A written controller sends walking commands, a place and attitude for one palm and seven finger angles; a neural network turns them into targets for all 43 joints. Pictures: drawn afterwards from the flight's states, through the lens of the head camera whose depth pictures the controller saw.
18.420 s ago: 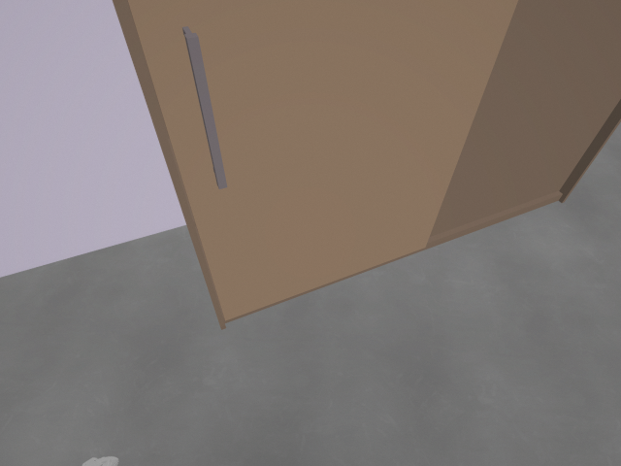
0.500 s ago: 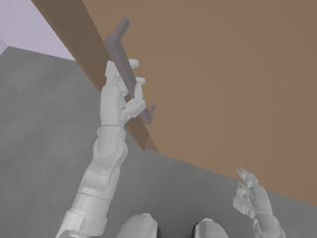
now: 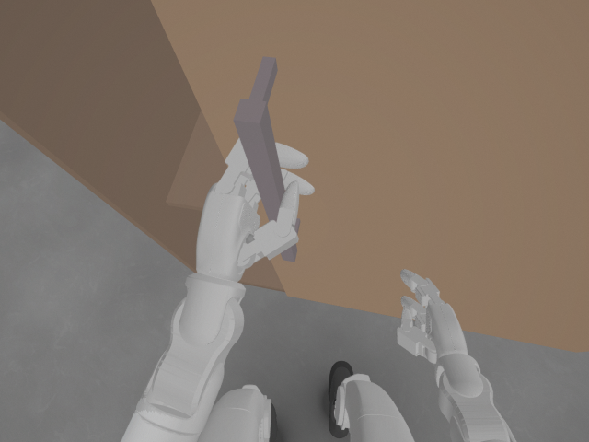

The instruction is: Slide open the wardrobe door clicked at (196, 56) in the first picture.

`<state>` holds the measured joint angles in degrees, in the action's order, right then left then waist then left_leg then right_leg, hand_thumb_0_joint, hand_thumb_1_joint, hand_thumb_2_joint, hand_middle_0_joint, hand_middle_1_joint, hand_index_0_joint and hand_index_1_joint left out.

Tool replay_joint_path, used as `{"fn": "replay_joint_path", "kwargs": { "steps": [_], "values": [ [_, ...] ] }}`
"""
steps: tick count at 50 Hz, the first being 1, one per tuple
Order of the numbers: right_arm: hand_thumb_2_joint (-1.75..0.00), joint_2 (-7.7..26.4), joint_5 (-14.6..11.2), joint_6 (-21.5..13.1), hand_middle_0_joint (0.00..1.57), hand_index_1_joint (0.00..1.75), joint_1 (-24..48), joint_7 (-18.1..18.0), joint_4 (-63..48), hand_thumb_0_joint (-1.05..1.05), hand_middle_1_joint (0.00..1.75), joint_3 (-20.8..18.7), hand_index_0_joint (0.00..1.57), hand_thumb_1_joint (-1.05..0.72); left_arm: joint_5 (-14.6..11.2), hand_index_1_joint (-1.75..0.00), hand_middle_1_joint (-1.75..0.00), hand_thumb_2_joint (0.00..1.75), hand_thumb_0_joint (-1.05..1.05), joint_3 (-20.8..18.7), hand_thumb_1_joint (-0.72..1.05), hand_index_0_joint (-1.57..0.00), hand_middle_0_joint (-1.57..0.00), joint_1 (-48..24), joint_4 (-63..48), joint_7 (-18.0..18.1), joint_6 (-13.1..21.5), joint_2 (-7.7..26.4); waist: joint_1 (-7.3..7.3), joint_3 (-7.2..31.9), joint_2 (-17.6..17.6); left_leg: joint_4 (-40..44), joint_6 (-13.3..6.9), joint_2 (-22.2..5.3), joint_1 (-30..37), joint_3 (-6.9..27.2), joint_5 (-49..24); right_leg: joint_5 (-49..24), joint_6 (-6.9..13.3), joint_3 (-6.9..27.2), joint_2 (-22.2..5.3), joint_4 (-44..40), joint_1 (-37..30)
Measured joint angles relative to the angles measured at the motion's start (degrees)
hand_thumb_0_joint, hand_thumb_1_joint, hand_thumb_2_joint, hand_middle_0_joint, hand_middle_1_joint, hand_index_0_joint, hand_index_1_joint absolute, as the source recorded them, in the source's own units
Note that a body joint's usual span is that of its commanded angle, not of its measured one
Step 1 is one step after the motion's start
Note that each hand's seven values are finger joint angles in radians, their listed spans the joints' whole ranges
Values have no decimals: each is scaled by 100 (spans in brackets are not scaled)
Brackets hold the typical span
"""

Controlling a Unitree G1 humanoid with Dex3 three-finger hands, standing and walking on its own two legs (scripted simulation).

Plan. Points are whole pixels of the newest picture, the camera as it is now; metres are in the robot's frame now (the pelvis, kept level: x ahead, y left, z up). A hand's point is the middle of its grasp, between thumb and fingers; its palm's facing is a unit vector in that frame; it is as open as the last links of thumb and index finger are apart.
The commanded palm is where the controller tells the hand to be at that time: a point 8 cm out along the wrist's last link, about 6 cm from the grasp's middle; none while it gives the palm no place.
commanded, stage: step sideways, sliding the door along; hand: left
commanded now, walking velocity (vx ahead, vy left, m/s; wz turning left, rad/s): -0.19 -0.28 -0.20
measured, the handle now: (281, 193) +0.37 +0.05 +0.09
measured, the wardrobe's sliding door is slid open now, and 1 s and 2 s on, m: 0.27 0.48 0.49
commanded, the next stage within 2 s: stop walking and hold the door there in 1.18 s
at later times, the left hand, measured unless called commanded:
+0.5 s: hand (411, 246) +0.30 -0.08 +0.12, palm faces -0.08 -0.99 -0.12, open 6.1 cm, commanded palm +0.29 -0.07 +0.13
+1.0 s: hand (548, 266) +0.29 -0.20 +0.13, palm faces +0.11 -0.98 -0.15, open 6.2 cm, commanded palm +0.26 -0.22 +0.13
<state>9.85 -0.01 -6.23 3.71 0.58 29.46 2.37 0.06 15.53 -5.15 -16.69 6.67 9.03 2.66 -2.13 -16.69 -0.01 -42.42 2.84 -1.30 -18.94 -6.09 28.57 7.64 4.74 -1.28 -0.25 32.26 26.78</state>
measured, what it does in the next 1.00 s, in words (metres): steps to the right: left foot, then right foot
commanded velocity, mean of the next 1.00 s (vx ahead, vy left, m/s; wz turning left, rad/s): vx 0.01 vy -0.30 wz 0.00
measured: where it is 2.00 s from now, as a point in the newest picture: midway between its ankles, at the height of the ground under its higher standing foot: outside the picture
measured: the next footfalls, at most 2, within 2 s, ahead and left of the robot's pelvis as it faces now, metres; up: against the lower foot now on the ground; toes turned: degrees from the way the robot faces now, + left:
left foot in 0.04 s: -0.01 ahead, +0.16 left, +0.00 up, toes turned +7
right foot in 0.32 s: +0.01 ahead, -0.21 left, +0.00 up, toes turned -13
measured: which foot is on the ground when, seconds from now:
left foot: up 0.00-0.02, down 0.04-0.34, up 0.36-0.54, down 0.56-0.86, up 0.88-1.00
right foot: down 0.00-0.04, up 0.06-0.30, down 0.32-0.54, up 0.56-0.82, down 0.84-1.00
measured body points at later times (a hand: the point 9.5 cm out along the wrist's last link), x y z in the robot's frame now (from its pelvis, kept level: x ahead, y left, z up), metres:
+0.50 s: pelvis -0.09 -0.11 +0.00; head -0.01 -0.16 +0.44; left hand +0.30 -0.03 +0.13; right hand +0.06 -0.36 -0.12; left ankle -0.10 +0.03 -0.69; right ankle -0.03 -0.20 -0.73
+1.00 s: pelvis -0.15 -0.30 +0.00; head -0.07 -0.34 +0.44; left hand +0.28 -0.14 +0.14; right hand -0.01 -0.55 -0.14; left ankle -0.14 -0.16 -0.70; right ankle -0.15 -0.41 -0.73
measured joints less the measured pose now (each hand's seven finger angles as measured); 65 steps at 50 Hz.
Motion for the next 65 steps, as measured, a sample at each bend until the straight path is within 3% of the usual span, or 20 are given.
{"fn": "replay_joint_path", "kwargs": {
  "steps": [2,5,8,15,17,18,21,26,29,34,39,42,44,46,49,51,52,53,58,65],
  "values": [
    [-90,26,21,102,20,30,-42,-14,-46,1,30,-32,20,-91,-37,-140,-140,81,2,-26,77,-29,-42,-201,221,-20,10,138,131,173,-9,770,-100,-195,349,-148,-1209,-50,-23,17,160,47,99],
    [-90,-44,77,202,20,30,-232,-60,-19,1,30,-209,20,-91,-33,-140,-140,78,0,-99,73,-28,-43,-668,752,-170,32,407,156,241,127,865,-23,-334,625,-310,-859,1061,-408,123,218,1296,403],
    [-90,-29,93,233,20,30,-528,-72,94,1,30,-253,20,-91,62,-140,-140,76,0,-218,69,-30,-44,-877,1243,-267,17,498,82,310,-58,911,147,-673,811,-367,-826,1671,-551,59,223,2351,478],
    [-90,-80,-79,390,20,30,-1093,-150,346,1,30,-163,20,-90,-29,-140,-140,80,-1,-708,65,-33,-45,-963,1826,-243,-118,638,-181,582,-439,1087,633,-1526,1036,-545,-1071,925,-637,-133,-129,922,-586],
    [-90,-101,-175,358,20,30,-1134,-172,424,1,30,-110,20,-90,-67,-140,-140,82,-1,-920,66,-32,-45,-1061,1909,-151,-153,684,-179,623,-437,725,467,-1690,790,-428,-995,766,-576,-216,-99,418,-869],
    [-90,-50,-202,348,20,30,-1060,-200,500,1,30,-102,20,-90,-76,-140,-140,82,-1,-1037,67,-32,-45,-1132,1965,-76,-166,632,-134,587,-501,360,233,-1655,551,-193,-665,849,-468,-279,-31,480,-779],
    [-90,100,-140,237,20,30,-873,-327,720,2,30,-170,20,-91,-154,-140,-140,85,0,-1277,72,-27,-45,-1339,2132,115,-314,451,-95,550,-368,-995,62,-810,-112,350,427,667,-221,-196,-95,444,-487],
    [-90,257,-88,162,20,30,-831,-387,723,2,30,-283,20,-91,-291,-140,-140,86,1,-1514,79,-19,-45,-1782,2539,252,-443,385,125,569,-83,-119,13,-36,5,-68,-37,168,-57,-221,-85,-35,-352],
    [-90,308,-57,158,20,30,-1031,-389,626,1,30,-388,20,-91,-345,-140,-140,85,2,-1494,79,-17,-44,-2194,2901,161,-445,540,173,695,-65,811,-271,-238,338,-121,-1196,668,-264,-238,161,905,110],
    [-90,210,-83,281,20,30,-1310,-287,901,1,30,-356,20,-91,-409,-140,-140,84,2,-1463,80,-18,-38,-2709,3713,44,-417,609,-162,631,-58,864,124,-743,473,38,-1050,1145,-542,1,49,2985,511],
    [-90,132,-168,357,20,30,-1602,-280,914,1,30,-254,20,-90,-532,-140,-140,84,2,-1429,80,-18,-38,-2969,4061,93,-468,707,-493,639,-366,1204,469,-1401,568,277,-1321,1266,-605,-58,-332,1767,-161],
    [-90,48,-244,351,20,30,-1632,-252,855,1,30,-188,20,-90,-598,-140,-140,85,2,-1559,80,-16,-40,-3071,4149,142,-490,927,-533,631,-400,1015,617,-1661,475,458,-1274,937,-611,-149,-363,621,-859],
    [-90,113,-311,355,20,30,-1458,-256,926,1,30,-174,21,-90,-582,-140,-140,86,1,-1775,80,-14,-41,-3107,4208,234,-483,985,-397,566,-579,545,288,-1775,217,719,-1065,1161,-795,-356,-231,454,-1029],
    [-90,241,-320,394,20,30,-1220,-358,1111,1,30,-234,21,-90,-590,-140,-140,85,1,-1931,79,-14,-42,-3113,4275,306,-529,955,-166,539,-617,-487,92,-1341,-217,835,-158,1240,-643,-519,-317,628,-936],
    [-90,425,-260,323,20,30,-1047,-517,1262,1,30,-345,20,-91,-601,-140,-140,85,0,-1910,79,-14,-43,-3130,4260,366,-688,870,-72,543,-460,-962,-38,-573,-383,312,455,1118,-455,-597,-508,528,-906],
    [-90,543,-230,295,20,30,-1027,-552,1196,1,30,-378,20,-91,-593,-140,-140,85,0,-1821,80,-16,-43,-3131,4201,399,-694,840,-69,551,-431,235,-113,-384,-3,-193,-826,941,-390,-643,-471,700,-762],
    [-90,596,-210,295,20,30,-1072,-540,1090,1,30,-423,20,-91,-628,-140,-140,85,0,-1796,80,-16,-42,-3140,4159,414,-716,839,-85,597,-523,663,-276,-508,158,-238,-1618,910,-461,-633,-314,1095,-571],
    [-90,558,-202,293,20,30,-1071,-484,1045,1,30,-491,20,-91,-642,-140,-140,85,1,-1813,80,-17,-42,-3207,4172,395,-723,891,-136,551,-452,675,-281,-583,201,-229,-1530,1215,-502,-462,-220,1615,-382],
    [-90,410,-213,286,20,30,-1107,-164,842,1,30,-507,20,-91,-642,-140,-140,86,1,-2000,80,-16,-38,-3372,4397,252,-632,1128,-449,370,-276,865,169,-1028,477,-138,-1118,1661,-588,-133,-126,2586,90],
    [-90,242,-297,227,20,30,-1263,-102,521,1,30,-341,20,-90,-847,-140,-138,87,0,-2549,77,-10,-42,-3149,4361,262,-732,1687,-584,323,-422,958,637,-1680,722,74,-1144,701,-628,-238,-227,764,-606]
  ]
}}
